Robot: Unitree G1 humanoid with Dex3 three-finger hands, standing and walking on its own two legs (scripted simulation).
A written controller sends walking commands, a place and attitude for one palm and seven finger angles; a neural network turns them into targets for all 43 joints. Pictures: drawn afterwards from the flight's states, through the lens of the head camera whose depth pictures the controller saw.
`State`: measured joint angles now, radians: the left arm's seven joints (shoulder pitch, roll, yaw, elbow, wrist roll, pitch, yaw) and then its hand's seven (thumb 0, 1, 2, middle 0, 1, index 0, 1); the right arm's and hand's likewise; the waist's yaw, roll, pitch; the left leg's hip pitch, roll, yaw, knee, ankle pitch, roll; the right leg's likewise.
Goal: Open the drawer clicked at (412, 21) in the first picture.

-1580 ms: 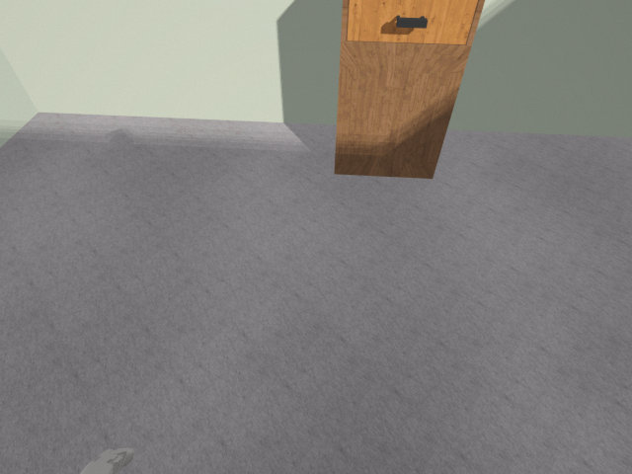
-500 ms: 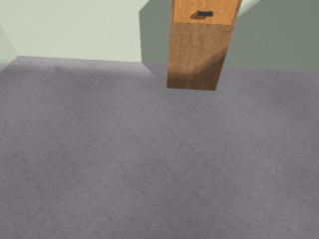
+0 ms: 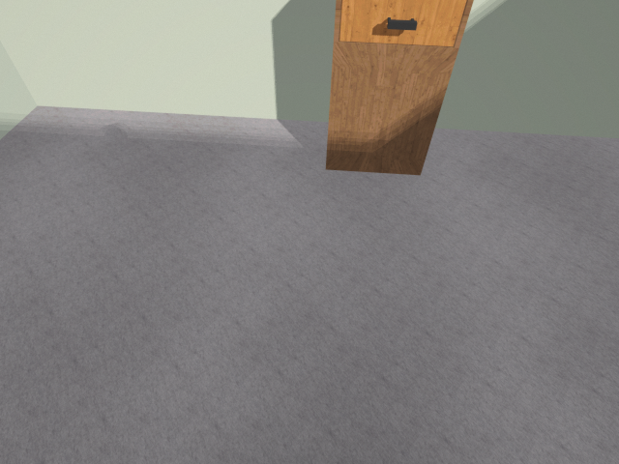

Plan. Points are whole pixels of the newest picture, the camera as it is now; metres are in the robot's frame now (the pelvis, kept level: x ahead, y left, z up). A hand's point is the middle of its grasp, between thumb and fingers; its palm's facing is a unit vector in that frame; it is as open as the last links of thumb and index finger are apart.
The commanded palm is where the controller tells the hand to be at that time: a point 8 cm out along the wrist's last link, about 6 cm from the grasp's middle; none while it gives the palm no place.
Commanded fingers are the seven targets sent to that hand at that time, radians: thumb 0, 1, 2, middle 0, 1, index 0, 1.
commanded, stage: walk to a spot facing it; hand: left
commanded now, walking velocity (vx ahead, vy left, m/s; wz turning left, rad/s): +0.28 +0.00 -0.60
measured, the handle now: (401, 22) +1.60 -0.24 -0.03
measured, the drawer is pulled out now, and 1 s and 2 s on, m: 0.00 0.00 0.00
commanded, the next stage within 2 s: none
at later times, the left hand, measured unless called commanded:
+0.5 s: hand out of the picture +0.09 +0.13 -0.17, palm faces -0.16 -0.97 -0.20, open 7.4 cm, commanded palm none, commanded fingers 0.00 0.90 0.90 -0.20 -0.30 -0.20 -0.30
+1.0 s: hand (258, 303) +0.45 +0.13 -0.19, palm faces -0.41 -0.89 -0.19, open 7.4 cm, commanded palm none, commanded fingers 0.00 0.90 0.90 -0.20 -0.30 -0.20 -0.30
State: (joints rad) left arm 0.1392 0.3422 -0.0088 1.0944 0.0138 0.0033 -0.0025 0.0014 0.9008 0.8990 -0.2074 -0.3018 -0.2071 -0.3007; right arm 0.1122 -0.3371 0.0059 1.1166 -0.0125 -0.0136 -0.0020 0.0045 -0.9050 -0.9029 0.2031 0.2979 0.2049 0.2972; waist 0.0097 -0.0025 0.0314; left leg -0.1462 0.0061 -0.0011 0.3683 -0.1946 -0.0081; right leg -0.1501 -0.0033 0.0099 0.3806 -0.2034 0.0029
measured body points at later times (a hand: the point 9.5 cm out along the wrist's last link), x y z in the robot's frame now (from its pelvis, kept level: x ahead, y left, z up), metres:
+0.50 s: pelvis +0.10 -0.06 +0.00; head +0.12 -0.07 +0.45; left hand +0.10 +0.18 -0.15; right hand +0.09 -0.31 -0.16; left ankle +0.13 +0.09 -0.66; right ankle +0.04 -0.12 -0.75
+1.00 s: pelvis +0.33 -0.04 -0.01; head +0.36 -0.02 +0.44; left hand +0.47 +0.18 -0.17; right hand +0.28 -0.28 -0.14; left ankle +0.38 +0.02 -0.75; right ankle +0.22 -0.13 -0.64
